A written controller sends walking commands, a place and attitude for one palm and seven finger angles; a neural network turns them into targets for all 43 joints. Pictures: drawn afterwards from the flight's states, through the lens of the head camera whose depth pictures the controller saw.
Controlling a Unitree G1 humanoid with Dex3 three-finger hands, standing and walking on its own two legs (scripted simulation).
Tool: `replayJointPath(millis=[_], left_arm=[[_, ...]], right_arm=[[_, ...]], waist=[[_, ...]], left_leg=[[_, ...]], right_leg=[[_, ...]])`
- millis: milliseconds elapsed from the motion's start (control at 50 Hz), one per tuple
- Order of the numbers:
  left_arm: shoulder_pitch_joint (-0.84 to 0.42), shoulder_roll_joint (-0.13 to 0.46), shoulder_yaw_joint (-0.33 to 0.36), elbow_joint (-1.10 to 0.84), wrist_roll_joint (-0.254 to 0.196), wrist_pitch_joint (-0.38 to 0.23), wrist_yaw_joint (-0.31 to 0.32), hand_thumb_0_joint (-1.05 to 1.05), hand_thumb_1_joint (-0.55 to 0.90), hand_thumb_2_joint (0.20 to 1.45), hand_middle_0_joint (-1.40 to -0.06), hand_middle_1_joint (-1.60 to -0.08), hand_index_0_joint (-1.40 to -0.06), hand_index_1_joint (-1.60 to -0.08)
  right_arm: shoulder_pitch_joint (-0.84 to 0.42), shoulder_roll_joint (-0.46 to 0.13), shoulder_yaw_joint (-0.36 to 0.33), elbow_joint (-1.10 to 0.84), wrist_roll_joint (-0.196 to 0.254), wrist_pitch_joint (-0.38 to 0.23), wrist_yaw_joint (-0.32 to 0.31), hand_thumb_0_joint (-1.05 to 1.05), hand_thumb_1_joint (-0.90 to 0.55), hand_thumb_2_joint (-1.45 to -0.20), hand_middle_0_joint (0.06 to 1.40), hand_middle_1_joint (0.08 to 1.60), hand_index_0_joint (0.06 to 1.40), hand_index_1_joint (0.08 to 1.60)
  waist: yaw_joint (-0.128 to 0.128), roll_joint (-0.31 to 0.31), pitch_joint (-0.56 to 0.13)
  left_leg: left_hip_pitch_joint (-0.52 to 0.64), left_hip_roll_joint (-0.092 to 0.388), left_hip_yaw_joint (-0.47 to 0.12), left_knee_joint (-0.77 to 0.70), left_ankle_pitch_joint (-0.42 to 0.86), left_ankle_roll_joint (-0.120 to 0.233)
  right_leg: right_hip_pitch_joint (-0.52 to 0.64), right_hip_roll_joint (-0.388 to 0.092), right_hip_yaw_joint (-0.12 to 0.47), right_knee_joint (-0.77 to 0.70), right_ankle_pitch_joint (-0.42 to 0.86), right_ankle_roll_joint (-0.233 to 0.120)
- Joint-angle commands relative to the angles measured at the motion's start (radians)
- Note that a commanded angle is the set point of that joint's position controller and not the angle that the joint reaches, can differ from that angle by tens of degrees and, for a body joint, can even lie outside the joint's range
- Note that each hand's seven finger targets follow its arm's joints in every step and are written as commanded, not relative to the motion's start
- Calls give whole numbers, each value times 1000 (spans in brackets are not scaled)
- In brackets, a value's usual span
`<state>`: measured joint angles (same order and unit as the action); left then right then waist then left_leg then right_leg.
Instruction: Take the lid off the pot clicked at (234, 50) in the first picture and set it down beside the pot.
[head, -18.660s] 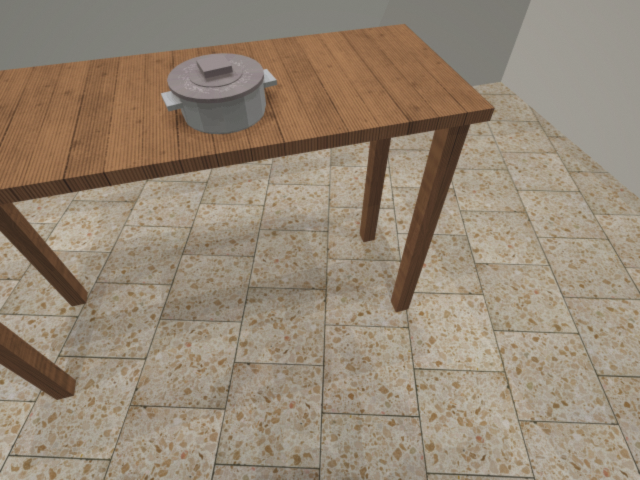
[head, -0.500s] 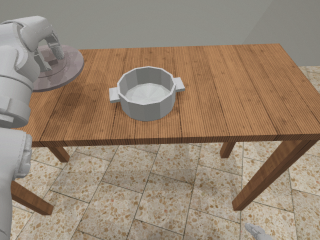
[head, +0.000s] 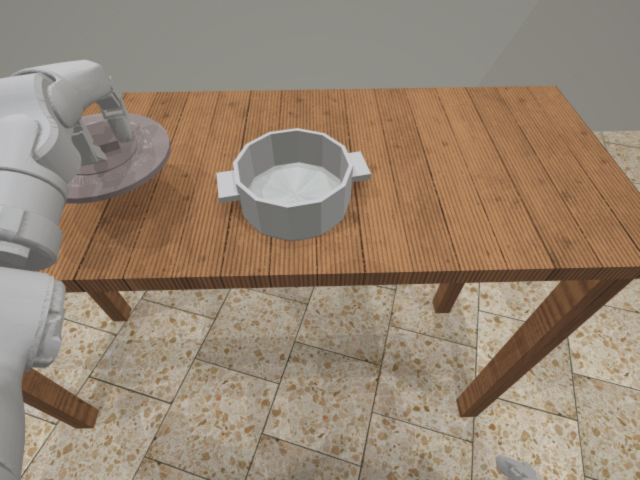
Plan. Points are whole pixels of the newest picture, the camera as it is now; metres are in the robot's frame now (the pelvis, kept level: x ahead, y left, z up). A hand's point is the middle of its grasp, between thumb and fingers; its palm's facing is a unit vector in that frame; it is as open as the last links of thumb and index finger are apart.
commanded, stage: lower the lid onto the table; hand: left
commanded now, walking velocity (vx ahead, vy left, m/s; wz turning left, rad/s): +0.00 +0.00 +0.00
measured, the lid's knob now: (91, 140) +0.48 +0.28 +0.18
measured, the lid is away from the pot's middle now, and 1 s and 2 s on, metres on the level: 0.25 0.24 0.25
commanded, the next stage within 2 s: open the fingers wide in 1.30 s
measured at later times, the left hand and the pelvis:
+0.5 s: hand (109, 159) +0.46 +0.25 +0.17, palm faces -0.36 -0.10 -0.93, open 7.3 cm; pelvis +0.00 +0.00 +0.00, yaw -1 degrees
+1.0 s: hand (117, 178) +0.46 +0.26 +0.14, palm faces -0.42 -0.11 -0.90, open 7.3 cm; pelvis +0.00 +0.00 +0.00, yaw -1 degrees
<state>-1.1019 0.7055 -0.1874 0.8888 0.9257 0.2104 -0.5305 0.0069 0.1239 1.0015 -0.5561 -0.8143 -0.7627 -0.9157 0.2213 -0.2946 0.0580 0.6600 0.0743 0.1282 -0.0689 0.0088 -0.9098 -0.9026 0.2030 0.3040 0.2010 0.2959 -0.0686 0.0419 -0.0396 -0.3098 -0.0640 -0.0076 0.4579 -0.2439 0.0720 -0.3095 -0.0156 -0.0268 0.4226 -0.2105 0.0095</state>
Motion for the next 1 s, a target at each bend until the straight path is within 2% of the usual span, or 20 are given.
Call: replayJointPath(millis=[0, 60, 120, 140, 160, 200, 240, 320, 380, 440, 500, 580, 640, 720, 760, 840, 860, 880, 920, 980], left_arm=[[-526, 290, 114, -163, 26, -9, 54, 0, 500, 1157, -764, -932, -889, -984], [-552, 256, 87, -182, 18, -15, 56, 0, 500, 1157, -764, -932, -889, -984], [-533, 313, 135, -237, 10, -25, 61, 0, 500, 1157, -764, -932, -889, -984], [-519, 296, 128, -221, 20, -25, 60, 0, 500, 1157, -764, -932, -889, -984], [-509, 249, 91, -180, 17, -21, 56, 0, 500, 1157, -764, -932, -889, -984], [-532, 270, 106, -214, 15, -24, 59, 0, 500, 1157, -764, -932, -889, -984], [-547, 234, 81, -225, 10, -28, 61, 0, 500, 1157, -764, -932, -889, -984], [-503, 290, 127, -189, 9, -37, 68, 0, 500, 1157, -764, -932, -889, -984], [-497, 250, 94, -137, 13, -36, 67, 0, 500, 1157, -764, -932, -889, -984], [-531, 277, 114, -209, 11, -53, 74, 0, 500, 1157, -764, -932, -889, -984], [-473, 262, 106, -111, 11, -52, 72, 0, 500, 1157, -764, -932, -889, -984], [-528, 248, 81, -131, 11, -68, 77, 0, 500, 1157, -764, -932, -889, -984], [-552, 268, 99, -156, 10, -87, 85, 0, 500, 1157, -764, -932, -889, -984], [-494, 254, 96, -126, 1, -99, 86, 0, 500, 1157, -764, -932, -889, -984], [-484, 254, 96, -66, 9, -99, 85, 0, 500, 1157, -764, -932, -889, -984], [-527, 301, 122, -108, 15, -122, 97, 0, 500, 1157, -764, -932, -889, -984], [-529, 286, 112, -116, 14, -130, 98, 0, 500, 1157, -764, -932, -889, -984], [-497, 276, 112, -110, 11, -132, 96, 0, 500, 1157, -764, -932, -889, -984], [-429, 321, 151, -97, 2, -137, 100, 0, 500, 1157, -764, -932, -889, -984], [-408, 308, 142, -76, 5, -140, 95, 0, 500, 1157, -764, -932, -889, -984]], right_arm=[[-31, -145, -51, -109, 4, -28, -2, 0, -900, -900, 200, 300, 200, 300], [-30, -144, -53, -110, 3, -23, 0, 0, -900, -900, 200, 300, 200, 300], [-26, -157, -58, -120, -2, -26, 3, 0, -900, -900, 200, 300, 200, 300], [-30, -144, -55, -124, -2, -25, 3, 0, -900, -900, 200, 300, 200, 300], [-25, -143, -54, -114, 0, -19, 2, 0, -900, -900, 200, 300, 200, 300], [-27, -147, -57, -119, 3, -18, 3, 0, -900, -900, 200, 300, 200, 300], [-23, -143, -58, -114, -1, -19, 4, 0, -900, -900, 200, 300, 200, 300], [-16, -157, -60, -111, -5, -17, 1, 0, -900, -900, 200, 300, 200, 300], [-17, -146, -56, -107, 0, -8, -3, 0, -900, -900, 200, 300, 200, 300], [-22, -146, -59, -118, -4, -12, -2, 0, -900, -900, 200, 300, 200, 300], [-12, -146, -58, -105, 1, -4, -6, 0, -900, -900, 200, 300, 200, 300], [-10, -147, -59, -104, 1, 3, -11, 0, -900, -900, 200, 300, 200, 300], [-2, -146, -62, -101, -2, -1, -14, 0, -900, -900, 200, 300, 200, 300], [1, -154, -68, -99, -4, 0, -13, 0, -900, -900, 200, 300, 200, 300], [11, -148, -65, -88, -1, 11, -14, 0, -900, -900, 200, 300, 200, 300], [12, -150, -65, -92, -2, 17, -16, 0, -900, -900, 200, 300, 200, 300], [10, -149, -68, -94, -2, 16, -16, 0, -900, -900, 200, 300, 200, 300], [15, -148, -70, -95, -3, 15, -15, 0, -900, -900, 200, 300, 200, 300], [11, -161, -70, -99, -4, 15, -13, 0, -900, -900, 200, 300, 200, 300], [15, -154, -69, -101, -1, 25, -10, 0, -900, -900, 200, 300, 200, 300]], waist=[[-1, 27, -409], [-10, 41, -396], [4, 59, -448], [3, 53, -450], [-10, 41, -400], [-5, 46, -421], [-14, 55, -419], [-4, 47, -413], [-10, 4, -379], [-4, 46, -445], [-11, 21, -368], [-20, 30, -389], [-24, 55, -432], [-22, 74, -419], [-27, 12, -385], [-21, 53, -432], [-24, 68, -439], [-21, 54, -447], [-12, 74, -445], [-11, 35, -423]], left_leg=[[221, 21, -48, -8, 458, -8], [233, 24, -53, -10, 470, -9], [265, 26, -60, -1, 521, -13], [260, 24, -56, 3, 524, -7], [242, 25, -50, -1, 502, -8], [254, 26, -55, -9, 486, -10], [274, 27, -61, -3, 508, -13], [242, 22, -52, -1, 480, -12], [199, 20, -39, -12, 413, -4], [237, 19, -46, -4, 451, -3], [196, 21, -39, -5, 417, -4], [195, 17, -34, -8, 380, -1], [227, 17, -40, 2, 406, -1], [237, 21, -42, 17, 463, -4], [185, 17, -30, 8, 390, 3], [198, 19, -31, 9, 403, 1], [212, 20, -36, 14, 429, 1], [218, 21, -38, 19, 453, 2], [215, 24, -37, 31, 509, -2], [178, 23, -27, 22, 458, 4]], right_leg=[[113, 49, -3, -4, 250, -64], [91, 52, -9, -7, 242, -65], [107, 49, -3, -5, 265, -68], [115, 52, 1, -1, 266, -64], [91, 53, -8, -7, 255, -63], [93, 54, -6, -6, 243, -64], [71, 56, -8, -7, 239, -65], [92, 53, -5, -7, 255, -70], [101, 54, -6, -6, 241, -63], [118, 53, 3, 1, 258, -66], [91, 56, -6, -3, 239, -64], [94, 55, -2, -6, 233, -64], [91, 56, 2, -2, 242, -65], [69, 56, -2, -1, 267, -68], [86, 58, -1, -3, 250, -61], [100, 56, 4, 7, 261, -63], [90, 58, 1, 8, 267, -64], [93, 59, 1, 10, 271, -62], [100, 57, 2, 15, 310, -65], [116, 57, 3, 13, 296, -56]])
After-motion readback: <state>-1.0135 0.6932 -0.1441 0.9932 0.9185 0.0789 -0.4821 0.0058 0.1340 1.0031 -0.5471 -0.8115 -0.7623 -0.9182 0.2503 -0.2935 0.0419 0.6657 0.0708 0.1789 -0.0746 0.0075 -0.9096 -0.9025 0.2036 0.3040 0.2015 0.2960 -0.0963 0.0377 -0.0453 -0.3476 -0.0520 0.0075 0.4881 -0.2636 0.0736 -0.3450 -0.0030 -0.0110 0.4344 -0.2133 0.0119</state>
